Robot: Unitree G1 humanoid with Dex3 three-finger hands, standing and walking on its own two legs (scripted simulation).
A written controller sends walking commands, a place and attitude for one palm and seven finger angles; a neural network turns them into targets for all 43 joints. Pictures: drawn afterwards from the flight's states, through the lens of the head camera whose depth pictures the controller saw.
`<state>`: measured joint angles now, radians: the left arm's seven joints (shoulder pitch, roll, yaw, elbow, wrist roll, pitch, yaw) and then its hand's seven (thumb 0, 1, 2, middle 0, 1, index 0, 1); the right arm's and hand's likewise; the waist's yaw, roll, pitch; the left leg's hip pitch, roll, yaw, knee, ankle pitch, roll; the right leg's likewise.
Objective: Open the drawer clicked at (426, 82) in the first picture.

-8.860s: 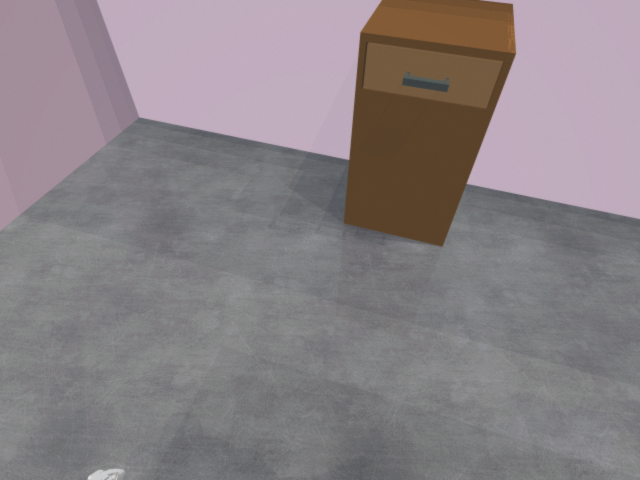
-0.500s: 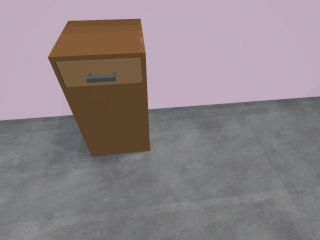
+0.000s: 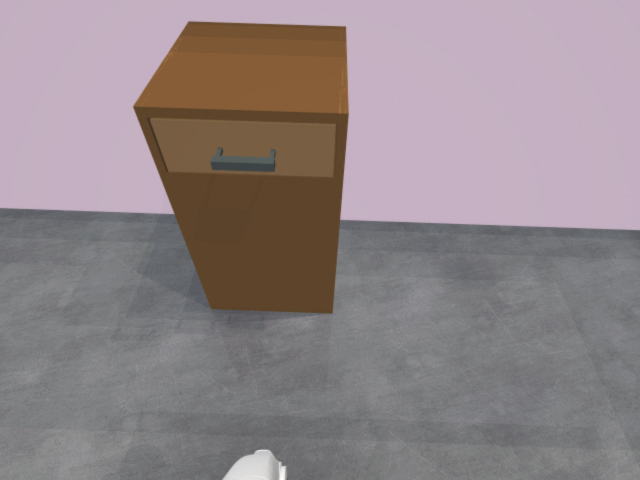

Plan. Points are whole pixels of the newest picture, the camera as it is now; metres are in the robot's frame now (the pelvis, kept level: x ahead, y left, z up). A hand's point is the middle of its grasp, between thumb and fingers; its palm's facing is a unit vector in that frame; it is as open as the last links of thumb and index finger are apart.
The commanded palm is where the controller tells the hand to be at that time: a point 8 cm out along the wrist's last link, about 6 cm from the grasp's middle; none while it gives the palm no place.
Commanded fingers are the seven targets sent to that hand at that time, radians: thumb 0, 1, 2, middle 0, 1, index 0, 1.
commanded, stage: take the last steps up to it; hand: left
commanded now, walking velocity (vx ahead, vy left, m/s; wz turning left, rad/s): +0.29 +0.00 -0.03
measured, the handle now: (244, 158) +0.73 +0.26 -0.06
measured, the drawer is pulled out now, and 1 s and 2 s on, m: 0.00 0.00 0.00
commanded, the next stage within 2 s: come to a stop and stand still in 0.40 s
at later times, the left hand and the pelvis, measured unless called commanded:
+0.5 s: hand (214, 383) +0.27 +0.21 -0.15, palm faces -0.04 -0.98 -0.21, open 7.4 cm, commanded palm none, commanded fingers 0.00 0.90 0.90 -0.20 -0.30 -0.20 -0.30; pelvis +0.16 +0.03 +0.01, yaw -3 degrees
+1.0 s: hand (205, 385) +0.27 +0.23 -0.18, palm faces +0.02 -0.97 -0.24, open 7.3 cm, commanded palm none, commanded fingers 0.00 0.90 0.90 -0.20 -0.30 -0.20 -0.30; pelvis +0.18 +0.03 -0.01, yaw -2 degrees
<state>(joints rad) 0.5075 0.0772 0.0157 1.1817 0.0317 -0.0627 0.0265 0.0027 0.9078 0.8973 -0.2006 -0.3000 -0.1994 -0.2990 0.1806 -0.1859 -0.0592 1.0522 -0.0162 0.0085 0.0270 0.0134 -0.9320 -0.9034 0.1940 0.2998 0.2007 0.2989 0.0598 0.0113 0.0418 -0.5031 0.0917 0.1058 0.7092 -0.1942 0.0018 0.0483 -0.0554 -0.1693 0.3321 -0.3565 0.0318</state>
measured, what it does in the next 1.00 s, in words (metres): walks ahead: left foot, then right foot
